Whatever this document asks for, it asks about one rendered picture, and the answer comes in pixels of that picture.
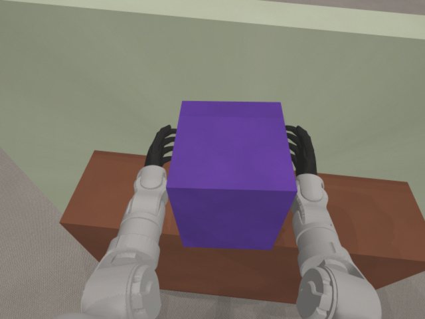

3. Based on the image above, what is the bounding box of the pedestal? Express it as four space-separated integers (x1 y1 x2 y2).
59 150 425 304

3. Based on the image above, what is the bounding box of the carton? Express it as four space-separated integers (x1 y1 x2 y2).
166 101 298 250

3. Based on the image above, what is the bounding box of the robot left hand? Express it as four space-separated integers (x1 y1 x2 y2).
144 125 177 167

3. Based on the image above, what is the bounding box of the left robot forearm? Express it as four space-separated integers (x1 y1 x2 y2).
81 165 168 311

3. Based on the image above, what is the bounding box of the robot left upper arm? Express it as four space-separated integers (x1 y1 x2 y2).
51 263 161 319

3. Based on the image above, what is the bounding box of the robot right upper arm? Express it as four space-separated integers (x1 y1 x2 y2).
296 266 381 319

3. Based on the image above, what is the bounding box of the right robot forearm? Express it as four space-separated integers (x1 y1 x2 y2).
290 173 382 316

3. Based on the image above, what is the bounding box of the robot right hand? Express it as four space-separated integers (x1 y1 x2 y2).
285 126 317 177

